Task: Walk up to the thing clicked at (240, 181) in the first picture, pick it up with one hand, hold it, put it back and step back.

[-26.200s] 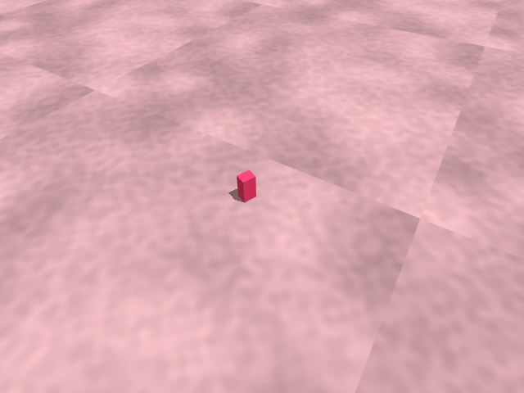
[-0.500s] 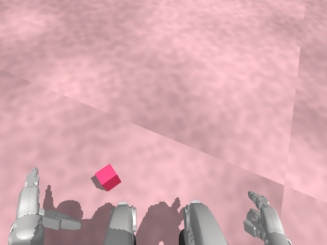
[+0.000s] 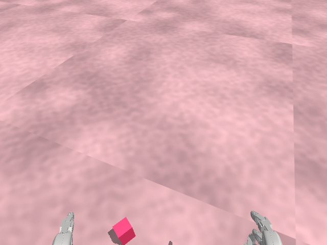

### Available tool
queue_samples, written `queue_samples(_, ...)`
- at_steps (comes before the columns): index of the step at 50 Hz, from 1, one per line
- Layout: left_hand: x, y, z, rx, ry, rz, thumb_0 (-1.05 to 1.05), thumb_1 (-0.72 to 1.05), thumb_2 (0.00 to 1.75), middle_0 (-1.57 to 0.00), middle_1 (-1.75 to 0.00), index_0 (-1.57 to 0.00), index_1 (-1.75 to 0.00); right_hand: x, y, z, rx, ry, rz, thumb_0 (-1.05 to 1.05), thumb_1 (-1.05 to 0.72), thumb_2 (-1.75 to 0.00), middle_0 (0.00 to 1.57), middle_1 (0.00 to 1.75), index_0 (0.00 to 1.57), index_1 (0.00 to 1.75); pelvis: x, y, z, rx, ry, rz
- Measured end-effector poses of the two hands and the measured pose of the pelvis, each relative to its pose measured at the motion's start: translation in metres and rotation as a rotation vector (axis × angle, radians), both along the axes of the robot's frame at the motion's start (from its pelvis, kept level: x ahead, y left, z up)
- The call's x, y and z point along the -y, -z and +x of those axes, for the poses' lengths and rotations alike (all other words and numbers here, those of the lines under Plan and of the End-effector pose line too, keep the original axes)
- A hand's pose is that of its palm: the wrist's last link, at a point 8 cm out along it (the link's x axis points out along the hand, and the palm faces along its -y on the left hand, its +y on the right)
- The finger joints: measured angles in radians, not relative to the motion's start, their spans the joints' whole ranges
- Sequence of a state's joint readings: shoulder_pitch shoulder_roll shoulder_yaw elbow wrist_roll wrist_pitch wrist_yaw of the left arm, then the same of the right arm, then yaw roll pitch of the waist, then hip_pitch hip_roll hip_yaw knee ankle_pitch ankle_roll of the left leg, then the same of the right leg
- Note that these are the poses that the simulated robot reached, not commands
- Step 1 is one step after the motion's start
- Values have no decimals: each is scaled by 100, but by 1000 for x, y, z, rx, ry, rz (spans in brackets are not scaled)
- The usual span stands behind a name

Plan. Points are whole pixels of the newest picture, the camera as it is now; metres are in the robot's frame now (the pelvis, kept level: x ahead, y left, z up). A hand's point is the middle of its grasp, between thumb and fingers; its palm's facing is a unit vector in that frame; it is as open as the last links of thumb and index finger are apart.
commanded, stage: home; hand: left
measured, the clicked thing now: (124, 231) +0.38 +0.21 -0.64
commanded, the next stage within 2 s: stand in 1.70 s
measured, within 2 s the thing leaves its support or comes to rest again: neither
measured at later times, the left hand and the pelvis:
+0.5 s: hand out of the picture +0.16 +0.17 -0.04, palm faces +0.11 -0.95 -0.28, open 17.7 cm; pelvis -0.01 -0.01 +0.01, yaw +1 degrees
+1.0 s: hand out of the picture +0.15 +0.17 -0.04, palm faces +0.11 -0.96 -0.28, open 17.7 cm; pelvis -0.02 -0.01 +0.01, yaw +0 degrees
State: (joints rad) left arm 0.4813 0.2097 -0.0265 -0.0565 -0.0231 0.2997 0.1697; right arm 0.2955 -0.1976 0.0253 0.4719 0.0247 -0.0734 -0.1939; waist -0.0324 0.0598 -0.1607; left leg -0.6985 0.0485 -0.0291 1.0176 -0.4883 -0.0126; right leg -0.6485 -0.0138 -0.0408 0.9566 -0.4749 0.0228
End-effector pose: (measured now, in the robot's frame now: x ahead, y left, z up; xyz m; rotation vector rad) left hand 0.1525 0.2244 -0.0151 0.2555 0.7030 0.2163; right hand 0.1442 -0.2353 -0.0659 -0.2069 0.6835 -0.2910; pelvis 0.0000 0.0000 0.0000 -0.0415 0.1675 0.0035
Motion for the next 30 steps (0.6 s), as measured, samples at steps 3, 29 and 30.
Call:
queue_samples(3,1,-1,-6,-6,-5,-8,-1,-58,4,-5,-5,-5,-5,-1,-5,6,22,-21,-1,1,-89,-90,20,30,20,30,1,-2,-1,11,-2,2)
queue_samples(29,10,1,-13,-18,0,-24,-1,-59,2,-4,-4,-5,-5,15,-9,-7,6,-37,-28,1,-90,-90,20,30,20,30,12,-8,-8,45,-8,11)
queue_samples(30,10,1,-14,-19,0,-25,-1,-59,2,-4,-4,-5,-5,15,-9,-8,5,-37,-28,1,-90,-90,20,30,20,30,12,-8,-9,45,-8,11)
